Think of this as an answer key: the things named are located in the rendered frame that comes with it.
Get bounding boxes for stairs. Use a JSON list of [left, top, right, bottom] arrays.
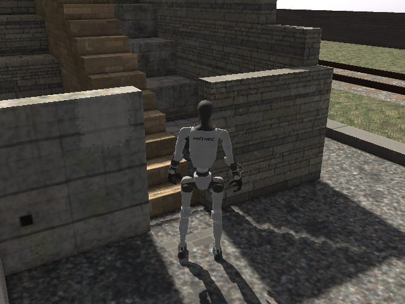
[[34, 0, 199, 217]]

